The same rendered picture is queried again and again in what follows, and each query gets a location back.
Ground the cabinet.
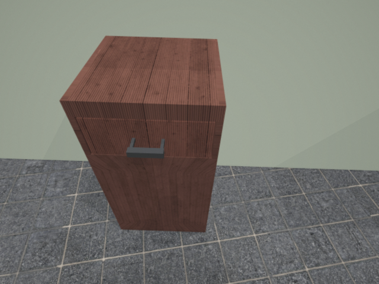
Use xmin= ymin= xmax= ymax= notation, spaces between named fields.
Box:
xmin=60 ymin=35 xmax=226 ymax=233

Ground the handle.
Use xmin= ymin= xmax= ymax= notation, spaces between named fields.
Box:
xmin=126 ymin=138 xmax=165 ymax=159

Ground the drawer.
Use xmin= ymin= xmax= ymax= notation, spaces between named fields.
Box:
xmin=76 ymin=117 xmax=215 ymax=157

